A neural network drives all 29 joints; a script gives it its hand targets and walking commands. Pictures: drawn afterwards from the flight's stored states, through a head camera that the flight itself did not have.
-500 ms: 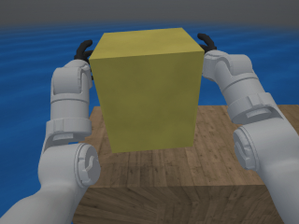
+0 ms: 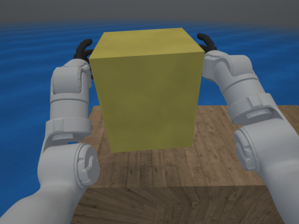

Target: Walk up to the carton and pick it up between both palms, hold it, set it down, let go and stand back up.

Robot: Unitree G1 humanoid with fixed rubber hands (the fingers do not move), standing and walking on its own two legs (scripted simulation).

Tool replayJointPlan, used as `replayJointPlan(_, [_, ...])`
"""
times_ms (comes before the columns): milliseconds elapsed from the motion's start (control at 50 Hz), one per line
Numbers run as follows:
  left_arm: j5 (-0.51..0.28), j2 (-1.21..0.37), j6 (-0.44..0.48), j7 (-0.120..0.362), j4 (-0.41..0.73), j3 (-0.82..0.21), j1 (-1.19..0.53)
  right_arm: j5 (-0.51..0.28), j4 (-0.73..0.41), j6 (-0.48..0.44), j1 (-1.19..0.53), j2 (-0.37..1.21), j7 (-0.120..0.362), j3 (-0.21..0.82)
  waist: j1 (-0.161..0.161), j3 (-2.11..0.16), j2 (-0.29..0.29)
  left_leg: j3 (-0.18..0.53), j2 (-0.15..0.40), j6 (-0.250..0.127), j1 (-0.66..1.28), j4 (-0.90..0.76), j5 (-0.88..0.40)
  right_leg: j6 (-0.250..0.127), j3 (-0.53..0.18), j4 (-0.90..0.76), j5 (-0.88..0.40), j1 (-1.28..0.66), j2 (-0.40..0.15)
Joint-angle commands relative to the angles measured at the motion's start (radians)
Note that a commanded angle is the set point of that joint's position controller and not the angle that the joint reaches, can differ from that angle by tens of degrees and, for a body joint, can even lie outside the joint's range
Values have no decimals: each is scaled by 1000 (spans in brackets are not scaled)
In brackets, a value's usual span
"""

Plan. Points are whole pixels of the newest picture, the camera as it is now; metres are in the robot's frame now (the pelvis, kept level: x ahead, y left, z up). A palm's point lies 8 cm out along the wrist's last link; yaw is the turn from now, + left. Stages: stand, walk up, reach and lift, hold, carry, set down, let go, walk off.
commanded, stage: hold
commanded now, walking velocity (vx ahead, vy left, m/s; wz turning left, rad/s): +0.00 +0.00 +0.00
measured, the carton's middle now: (147, 88) +0.38 +0.00 +0.26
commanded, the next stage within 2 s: none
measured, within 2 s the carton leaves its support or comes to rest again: neither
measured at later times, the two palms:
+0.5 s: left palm (82, 68) +0.37 +0.15 +0.32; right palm (209, 60) +0.37 -0.15 +0.34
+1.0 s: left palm (82, 68) +0.38 +0.15 +0.32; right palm (209, 61) +0.37 -0.15 +0.34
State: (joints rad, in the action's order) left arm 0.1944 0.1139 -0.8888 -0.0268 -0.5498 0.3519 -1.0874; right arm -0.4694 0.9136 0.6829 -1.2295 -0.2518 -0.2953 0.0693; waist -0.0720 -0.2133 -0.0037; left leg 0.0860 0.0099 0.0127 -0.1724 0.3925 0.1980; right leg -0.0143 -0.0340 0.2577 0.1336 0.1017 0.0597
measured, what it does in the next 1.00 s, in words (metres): stands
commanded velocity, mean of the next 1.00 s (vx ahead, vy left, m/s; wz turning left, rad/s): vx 0.00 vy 0.00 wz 0.00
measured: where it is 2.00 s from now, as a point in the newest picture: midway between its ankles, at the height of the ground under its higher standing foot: outside the picture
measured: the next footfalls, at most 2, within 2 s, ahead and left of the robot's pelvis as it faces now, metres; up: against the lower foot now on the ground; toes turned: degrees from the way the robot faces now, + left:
none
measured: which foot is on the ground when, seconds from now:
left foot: down 0.00-1.00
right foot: down 0.00-1.00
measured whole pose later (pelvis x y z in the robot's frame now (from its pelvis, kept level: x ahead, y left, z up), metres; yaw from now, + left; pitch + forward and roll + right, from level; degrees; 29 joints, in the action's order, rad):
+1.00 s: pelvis +0.00 +0.00 +0.00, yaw +0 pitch -1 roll -2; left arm 0.19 0.11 -0.88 -0.03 -0.57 0.36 -1.09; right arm -0.46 0.92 0.69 -1.23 -0.25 -0.30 0.06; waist -0.07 -0.22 0.00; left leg 0.09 0.01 0.01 -0.17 0.39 0.20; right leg -0.02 -0.04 0.26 0.13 0.10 0.06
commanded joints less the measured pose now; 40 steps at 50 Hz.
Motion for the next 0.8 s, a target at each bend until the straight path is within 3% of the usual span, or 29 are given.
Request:
replayJointPlan(0, [-190,-615,76,116,111,-311,-750,-177,-338,-30,-820,678,148,97,1,-327,48,-18,-32,37,74,-31,-210,55,-11,-3,-179,-112,20])
replayJointPlan(60, [-186,-615,78,114,128,-310,-749,-181,-341,-31,-816,685,149,107,4,-345,46,-15,-34,39,87,-22,-247,55,-12,2,-217,-132,20])
replayJointPlan(100, [-190,-608,80,116,163,-319,-754,-185,-333,-23,-779,689,143,113,-12,-355,33,-14,-34,43,109,-18,-269,62,-10,10,-256,-143,22])
replayJointPlan(160, [-188,-616,74,120,155,-325,-750,-183,-355,-24,-790,683,140,113,-11,-352,51,-15,-36,44,94,-22,-240,61,-12,7,-229,-139,18])
replayJointPlan(180, [-205,-629,77,121,173,-349,-770,-183,-355,-23,-786,685,140,106,-27,-366,67,-13,-34,49,90,-21,-235,57,-12,10,-222,-142,20])
replayJointPlan(220, [-200,-620,76,116,159,-336,-756,-188,-366,-25,-802,696,142,119,-10,-364,48,-13,-36,42,103,-19,-247,62,-10,8,-233,-134,22])
replayJointPlan(280, [-182,-616,75,117,110,-310,-756,-166,-308,-21,-797,686,148,89,-2,-301,39,-14,-30,35,77,-42,-183,57,-11,-7,-154,-97,20])
replayJointPlan(340, [-184,-620,78,119,104,-307,-745,-172,-315,-27,-809,678,149,94,1,-316,48,-14,-29,36,75,-36,-197,51,-15,-3,-182,-115,18])
replayJointPlan(500, [-185,-611,81,118,117,-307,-769,-174,-307,-26,-809,683,147,95,-3,-335,55,-17,-34,41,75,-30,-219,53,-16,3,-209,-129,19])
replayJointPlan(600, [-182,-599,84,118,83,-291,-778,-162,-254,-20,-796,674,155,74,-3,-299,43,-16,-27,34,57,-50,-163,51,-16,-6,-142,-103,15])
replayJointPlan(700, [-190,-606,88,114,98,-297,-764,-182,-326,-32,-829,691,151,103,8,-360,28,-15,-34,32,88,-27,-226,58,-13,0,-210,-125,20])
replayJointPlan(740, [-195,-616,85,112,118,-309,-751,-187,-338,-26,-801,687,142,107,-10,-366,33,-13,-34,38,106,-16,-261,59,-16,3,-252,-135,20])
replayJointPlan(780, [-187,-601,81,118,104,-296,-754,-181,-322,-22,-796,682,139,106,-7,-333,27,-15,-36,33,92,-24,-231,63,-16,-3,-227,-129,17])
